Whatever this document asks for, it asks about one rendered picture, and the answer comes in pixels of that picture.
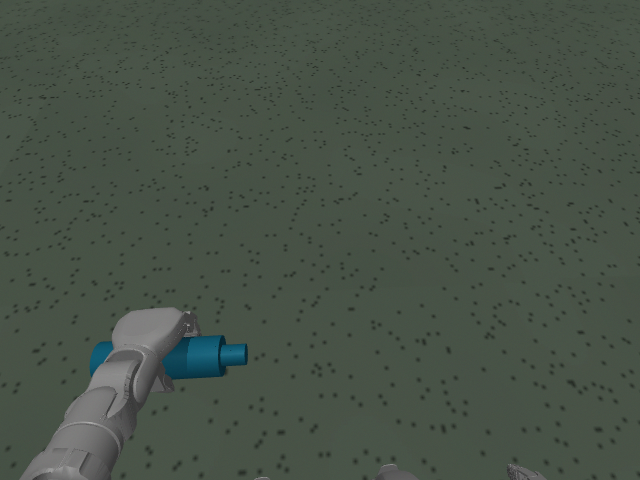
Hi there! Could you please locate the bottle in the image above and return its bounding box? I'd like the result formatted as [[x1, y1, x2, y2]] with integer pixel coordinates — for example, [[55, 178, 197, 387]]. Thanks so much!
[[90, 335, 248, 380]]

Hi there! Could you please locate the left robot arm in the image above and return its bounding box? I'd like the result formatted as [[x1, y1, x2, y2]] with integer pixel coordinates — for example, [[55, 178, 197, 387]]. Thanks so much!
[[19, 344, 160, 480]]

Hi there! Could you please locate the left robot hand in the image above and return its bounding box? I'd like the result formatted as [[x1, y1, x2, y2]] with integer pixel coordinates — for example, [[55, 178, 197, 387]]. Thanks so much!
[[111, 307, 202, 393]]

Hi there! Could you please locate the right robot hand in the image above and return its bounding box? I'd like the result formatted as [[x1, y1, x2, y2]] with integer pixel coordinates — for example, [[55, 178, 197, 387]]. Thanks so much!
[[507, 464, 547, 480]]

